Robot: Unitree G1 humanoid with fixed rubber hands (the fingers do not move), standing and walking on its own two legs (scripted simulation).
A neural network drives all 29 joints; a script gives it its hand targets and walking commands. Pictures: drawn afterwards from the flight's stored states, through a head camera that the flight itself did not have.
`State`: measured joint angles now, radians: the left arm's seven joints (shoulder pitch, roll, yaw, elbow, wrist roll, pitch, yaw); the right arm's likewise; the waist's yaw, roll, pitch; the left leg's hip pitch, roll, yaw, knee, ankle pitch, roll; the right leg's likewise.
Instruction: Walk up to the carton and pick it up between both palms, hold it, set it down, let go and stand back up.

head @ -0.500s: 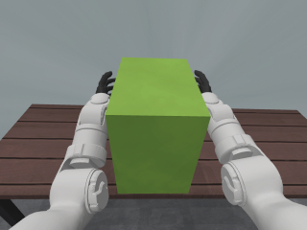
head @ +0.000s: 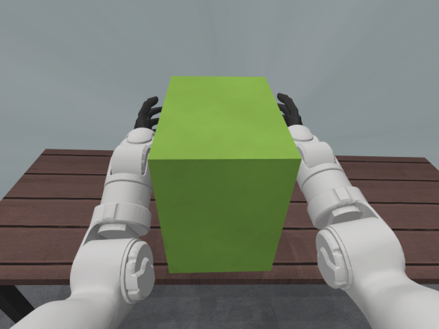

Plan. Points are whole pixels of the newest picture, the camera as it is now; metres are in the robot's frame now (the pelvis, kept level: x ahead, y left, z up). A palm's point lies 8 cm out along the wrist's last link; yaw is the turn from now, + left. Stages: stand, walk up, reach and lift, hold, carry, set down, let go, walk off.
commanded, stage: hold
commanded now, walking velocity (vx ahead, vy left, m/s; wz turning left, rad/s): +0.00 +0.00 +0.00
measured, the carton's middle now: (219, 170) +0.36 +0.01 +0.17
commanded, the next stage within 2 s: none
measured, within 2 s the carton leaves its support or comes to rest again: neither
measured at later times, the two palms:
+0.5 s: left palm (141, 133) +0.38 +0.15 +0.23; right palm (293, 129) +0.39 -0.12 +0.24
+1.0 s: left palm (141, 133) +0.38 +0.15 +0.23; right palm (292, 129) +0.39 -0.12 +0.24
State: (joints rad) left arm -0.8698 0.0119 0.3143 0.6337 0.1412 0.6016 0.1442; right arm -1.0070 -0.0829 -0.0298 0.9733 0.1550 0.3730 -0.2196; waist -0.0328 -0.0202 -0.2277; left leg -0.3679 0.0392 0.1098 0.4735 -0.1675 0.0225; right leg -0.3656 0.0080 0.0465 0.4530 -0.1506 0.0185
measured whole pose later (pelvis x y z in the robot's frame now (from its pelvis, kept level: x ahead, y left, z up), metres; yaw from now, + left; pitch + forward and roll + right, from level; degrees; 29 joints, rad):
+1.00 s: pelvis +0.00 +0.00 +0.00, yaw +0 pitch +2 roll +0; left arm -0.87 0.02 0.31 0.58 0.14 0.67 0.14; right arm -1.01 -0.08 -0.03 0.93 0.17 0.43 -0.23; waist -0.03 -0.02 -0.23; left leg -0.34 0.04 0.11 0.47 -0.17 0.02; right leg -0.34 0.01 0.05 0.45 -0.15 0.02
